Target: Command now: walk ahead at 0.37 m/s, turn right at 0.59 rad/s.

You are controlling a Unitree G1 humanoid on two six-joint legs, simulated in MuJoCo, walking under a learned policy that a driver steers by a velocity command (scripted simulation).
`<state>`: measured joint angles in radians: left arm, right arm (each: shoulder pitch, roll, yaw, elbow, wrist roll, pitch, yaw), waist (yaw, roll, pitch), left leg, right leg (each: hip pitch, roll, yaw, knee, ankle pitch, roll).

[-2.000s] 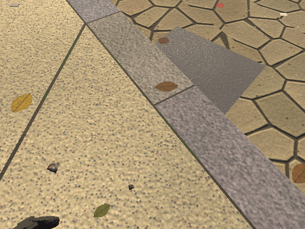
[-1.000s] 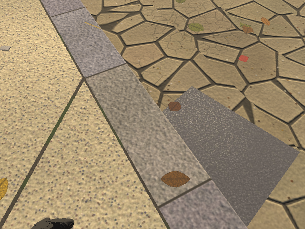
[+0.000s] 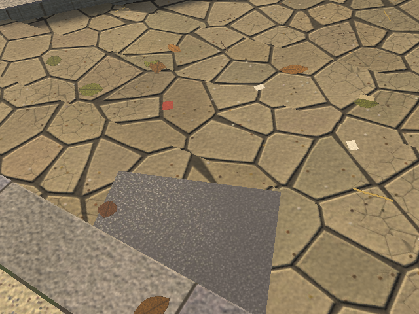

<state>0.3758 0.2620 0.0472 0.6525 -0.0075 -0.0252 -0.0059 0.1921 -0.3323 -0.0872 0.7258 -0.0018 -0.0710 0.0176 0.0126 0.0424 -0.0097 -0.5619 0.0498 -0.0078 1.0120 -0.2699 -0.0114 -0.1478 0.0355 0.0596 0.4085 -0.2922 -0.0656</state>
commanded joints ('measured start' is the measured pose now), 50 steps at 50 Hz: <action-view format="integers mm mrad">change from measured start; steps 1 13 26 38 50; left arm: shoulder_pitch -22 48 -124 -302 -116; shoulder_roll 175 206 83 127 118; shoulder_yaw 47 66 26 37 47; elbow -61 26 -75 -99 59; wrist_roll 3 -20 -12 -17 21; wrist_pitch -25 -4 11 -37 -87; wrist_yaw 22 38 11 -44 -14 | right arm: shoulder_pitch -142 -184 18 150 112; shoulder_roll -67 -100 -83 -181 -14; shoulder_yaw -12 -15 -18 -37 17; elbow -88 -114 6 106 50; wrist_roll -7 16 1 45 37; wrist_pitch -37 -63 -53 13 32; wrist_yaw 5 23 -11 -12 -14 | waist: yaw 15 -6 -25 -41 -23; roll -143 -211 33 -4 -133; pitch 54 40 63 99 -12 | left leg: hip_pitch -217 188 406 598 -137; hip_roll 0 -79 232 235 91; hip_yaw -26 -26 -115 -8 -97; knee -130 -531 -891 -669 282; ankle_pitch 172 192 175 368 25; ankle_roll -28 24 228 157 9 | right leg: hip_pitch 114 69 -526 -347 44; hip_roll -211 -212 -173 -115 -323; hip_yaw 263 328 52 -11 55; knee -226 -42 618 61 -177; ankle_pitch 146 414 43 230 538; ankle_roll -166 -93 62 16 -119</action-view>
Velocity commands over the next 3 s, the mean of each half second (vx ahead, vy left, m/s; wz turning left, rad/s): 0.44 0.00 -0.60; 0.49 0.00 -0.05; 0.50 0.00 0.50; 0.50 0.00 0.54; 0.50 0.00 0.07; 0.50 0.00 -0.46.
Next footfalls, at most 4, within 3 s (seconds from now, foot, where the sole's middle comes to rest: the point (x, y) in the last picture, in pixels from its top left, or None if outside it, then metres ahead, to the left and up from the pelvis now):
0.30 left None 0.33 0.12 -0.78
0.82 right None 0.50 -0.26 -0.82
1.32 left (278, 221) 0.86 -0.16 -0.82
1.82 right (317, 168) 1.14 -0.35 -0.86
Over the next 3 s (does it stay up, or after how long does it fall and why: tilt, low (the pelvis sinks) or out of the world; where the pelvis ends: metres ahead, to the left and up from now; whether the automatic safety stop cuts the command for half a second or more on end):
stays up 1.61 -0.15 -0.12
